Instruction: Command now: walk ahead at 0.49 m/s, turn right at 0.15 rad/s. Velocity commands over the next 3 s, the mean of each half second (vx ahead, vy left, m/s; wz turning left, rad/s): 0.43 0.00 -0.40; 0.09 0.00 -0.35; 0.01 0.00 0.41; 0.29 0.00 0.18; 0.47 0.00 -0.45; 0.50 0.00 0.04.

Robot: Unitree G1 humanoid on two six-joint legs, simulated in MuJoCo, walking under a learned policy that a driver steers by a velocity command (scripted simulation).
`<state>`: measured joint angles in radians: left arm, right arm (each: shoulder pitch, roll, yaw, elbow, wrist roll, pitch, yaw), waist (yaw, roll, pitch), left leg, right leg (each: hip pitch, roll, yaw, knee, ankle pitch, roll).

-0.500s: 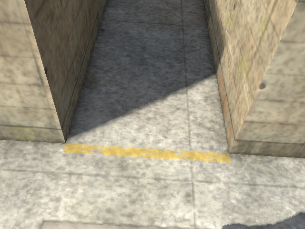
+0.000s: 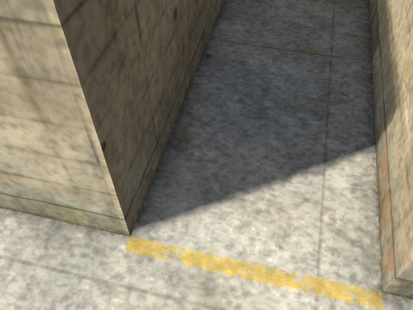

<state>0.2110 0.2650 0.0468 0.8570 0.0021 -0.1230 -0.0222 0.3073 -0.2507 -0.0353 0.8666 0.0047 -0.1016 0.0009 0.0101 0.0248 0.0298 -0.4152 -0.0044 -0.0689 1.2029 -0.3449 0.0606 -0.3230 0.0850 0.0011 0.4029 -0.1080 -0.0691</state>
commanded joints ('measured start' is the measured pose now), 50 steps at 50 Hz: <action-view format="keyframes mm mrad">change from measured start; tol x32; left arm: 1 1 84 9 -55 1 -3 0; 50 -75 170 7 -268 41 134 34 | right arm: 1 7 -78 -19 -91 -14 -25 -6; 50 -128 -164 -8 -164 -10 105 -4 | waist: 1 -35 -65 -55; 15 -91 -91 -135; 17 -52 360 -281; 35 16 80 -126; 38 9 -353 -374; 50 -2 -180 -116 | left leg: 1 -184 111 -27 -72 47 -17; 14 201 26 19 -753 233 -59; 17 718 504 -697 -884 215 214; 20 458 366 -252 -818 712 140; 35 253 257 181 -629 656 63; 37 -112 93 243 -101 -170 -74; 39 -269 33 -4 162 -331 -109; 50 115 35 77 -472 16 -104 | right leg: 1 158 -267 367 -244 99 -205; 13 87 -221 371 -83 -107 -113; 19 -513 -63 162 988 -430 69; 35 37 -54 -74 139 12 30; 38 479 -533 631 35 731 -354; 50 -15 -299 174 -88 -137 -151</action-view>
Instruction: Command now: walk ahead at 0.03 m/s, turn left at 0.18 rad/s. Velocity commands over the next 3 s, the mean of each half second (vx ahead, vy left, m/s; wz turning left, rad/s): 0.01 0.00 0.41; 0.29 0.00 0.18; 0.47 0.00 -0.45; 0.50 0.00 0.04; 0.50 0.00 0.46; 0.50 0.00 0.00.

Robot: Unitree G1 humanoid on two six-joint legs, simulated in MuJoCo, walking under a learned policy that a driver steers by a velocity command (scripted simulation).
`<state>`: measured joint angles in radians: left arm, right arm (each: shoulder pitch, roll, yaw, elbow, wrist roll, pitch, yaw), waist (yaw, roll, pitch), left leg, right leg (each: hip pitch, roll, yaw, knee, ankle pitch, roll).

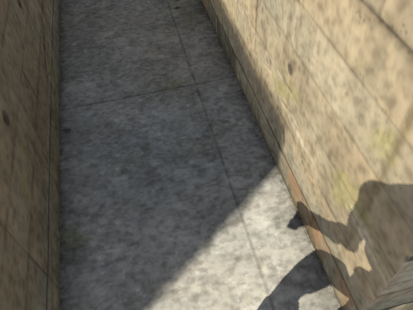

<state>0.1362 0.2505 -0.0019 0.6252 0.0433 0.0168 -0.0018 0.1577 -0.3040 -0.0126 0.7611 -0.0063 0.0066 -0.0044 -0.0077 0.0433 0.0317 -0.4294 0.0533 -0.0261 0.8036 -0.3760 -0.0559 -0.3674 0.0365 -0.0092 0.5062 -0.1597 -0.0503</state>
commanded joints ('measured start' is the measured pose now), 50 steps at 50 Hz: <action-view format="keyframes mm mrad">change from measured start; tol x32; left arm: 1 -9 190 56 -31 -7 -2 18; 50 48 130 74 11 -63 -71 -39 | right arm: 1 22 -115 -35 -64 -1 -3 2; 50 199 -82 -52 -89 -20 -103 -25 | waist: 1 9 -196 -94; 8 -46 225 -19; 20 44 145 -111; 23 -11 -382 -85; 50 -23 55 39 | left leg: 1 139 -34 50 -128 70 29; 12 264 186 -336 -410 605 275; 20 216 79 -415 -380 312 193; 23 -212 -139 -127 178 -298 18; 27 -248 -37 -88 467 -22 -43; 40 245 -58 104 -397 93 84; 44 612 397 -614 -630 -265 364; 50 427 202 -72 -667 262 198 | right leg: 1 22 -254 195 -187 -160 -153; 10 -238 6 95 642 -399 111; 20 150 27 27 -143 -63 105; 23 257 -453 517 -236 293 -187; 37 232 -306 199 -322 -246 -209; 41 7 -237 145 -150 -259 -135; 44 -526 -47 128 647 -401 -11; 50 -460 -83 157 617 38 33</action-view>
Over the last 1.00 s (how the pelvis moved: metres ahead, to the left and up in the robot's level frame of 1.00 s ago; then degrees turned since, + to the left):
0.32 -0.01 0.00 -26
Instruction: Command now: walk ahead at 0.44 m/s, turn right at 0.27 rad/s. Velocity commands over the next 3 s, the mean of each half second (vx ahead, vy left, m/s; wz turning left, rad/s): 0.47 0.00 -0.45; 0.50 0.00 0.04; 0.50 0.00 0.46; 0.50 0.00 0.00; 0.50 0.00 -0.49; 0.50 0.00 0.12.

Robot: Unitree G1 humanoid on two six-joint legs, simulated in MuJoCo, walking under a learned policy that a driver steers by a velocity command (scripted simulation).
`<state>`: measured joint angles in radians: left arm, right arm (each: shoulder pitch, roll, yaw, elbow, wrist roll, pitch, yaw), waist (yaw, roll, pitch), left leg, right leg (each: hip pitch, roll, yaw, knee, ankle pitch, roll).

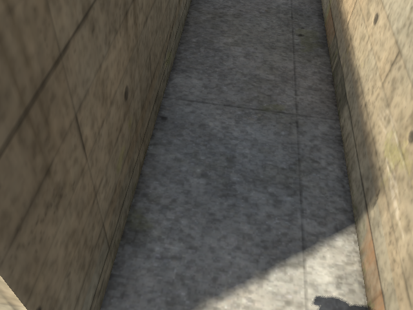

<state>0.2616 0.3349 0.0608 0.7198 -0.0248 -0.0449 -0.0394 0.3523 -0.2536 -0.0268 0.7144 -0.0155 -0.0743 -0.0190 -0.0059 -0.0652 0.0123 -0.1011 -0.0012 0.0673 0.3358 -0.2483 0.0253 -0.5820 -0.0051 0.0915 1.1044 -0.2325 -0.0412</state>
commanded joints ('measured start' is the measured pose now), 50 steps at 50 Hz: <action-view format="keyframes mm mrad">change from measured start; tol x64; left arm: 1 -93 39 9 -89 6 -4 0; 50 -11 119 11 -70 60 -85 96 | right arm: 1 10 -136 -37 -34 -14 -22 -12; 50 -14 -189 -83 -106 16 -25 47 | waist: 1 -28 162 65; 50 -3 43 -62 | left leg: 1 72 248 -125 -214 153 117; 15 92 245 138 284 960 46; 17 -534 44 58 956 -310 -37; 19 -750 -4 -213 1160 -290 -35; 50 39 169 -574 -70 380 297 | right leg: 1 -239 -39 47 -13 149 40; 15 323 105 -216 -465 6 -94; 18 1078 -318 855 -780 -263 -437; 42 622 -165 22 -449 1039 -83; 44 -5 59 -35 195 -130 40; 50 -96 -54 29 73 -157 99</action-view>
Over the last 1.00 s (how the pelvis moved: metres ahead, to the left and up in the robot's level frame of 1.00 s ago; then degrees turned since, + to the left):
0.04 0.05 0.01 20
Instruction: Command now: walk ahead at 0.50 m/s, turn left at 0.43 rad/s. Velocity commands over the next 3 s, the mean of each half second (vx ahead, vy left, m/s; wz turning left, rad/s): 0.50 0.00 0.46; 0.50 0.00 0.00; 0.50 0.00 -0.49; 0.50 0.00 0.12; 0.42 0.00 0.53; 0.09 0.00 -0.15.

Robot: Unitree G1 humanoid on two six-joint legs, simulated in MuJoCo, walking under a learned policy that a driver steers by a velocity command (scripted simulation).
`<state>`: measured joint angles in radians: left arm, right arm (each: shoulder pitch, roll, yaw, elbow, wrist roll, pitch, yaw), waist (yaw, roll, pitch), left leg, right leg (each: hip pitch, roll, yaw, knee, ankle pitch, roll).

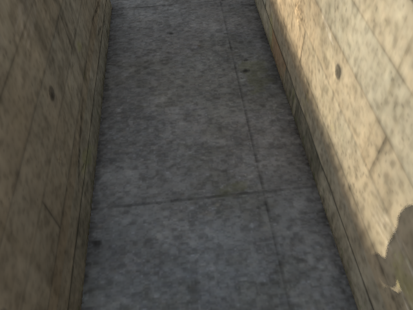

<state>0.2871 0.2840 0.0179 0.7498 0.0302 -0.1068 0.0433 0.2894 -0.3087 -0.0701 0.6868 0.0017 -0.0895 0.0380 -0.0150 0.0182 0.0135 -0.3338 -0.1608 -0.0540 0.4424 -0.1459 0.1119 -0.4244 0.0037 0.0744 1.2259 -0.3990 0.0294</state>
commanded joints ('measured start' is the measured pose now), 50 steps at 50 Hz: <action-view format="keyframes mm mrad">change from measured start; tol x32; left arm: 1 -33 154 52 -106 -5 -16 16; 13 -373 116 53 -175 -23 -32 -40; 20 182 198 117 -56 -12 -36 -50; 50 23 47 73 60 -57 72 -27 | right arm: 1 51 -128 -36 -76 3 -11 -12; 20 369 -72 10 62 13 19 -55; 34 -214 -48 40 -118 16 27 -69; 50 35 -78 -19 47 -29 -5 -69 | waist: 1 21 -25 -52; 17 76 151 -122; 19 60 -308 -440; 50 17 46 29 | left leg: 1 241 324 -436 -187 243 205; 15 198 254 -400 -71 235 61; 17 207 191 -341 147 375 4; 19 -281 51 -161 696 -433 -83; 21 -416 150 -120 896 -394 -128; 39 183 151 77 67 -12 -55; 42 589 582 -753 -174 -463 182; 50 262 417 -62 -273 147 24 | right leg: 1 -252 -76 46 -111 13 29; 15 25 56 7 -765 310 8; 19 910 -409 635 -784 296 -341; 36 237 -206 107 -1016 475 -235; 40 142 -91 8 -589 609 -139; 43 -327 1 125 72 -100 -59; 50 -269 -77 99 -187 327 -11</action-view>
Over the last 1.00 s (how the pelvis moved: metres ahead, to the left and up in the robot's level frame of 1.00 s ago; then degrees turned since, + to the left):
0.59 -0.11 -0.01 -12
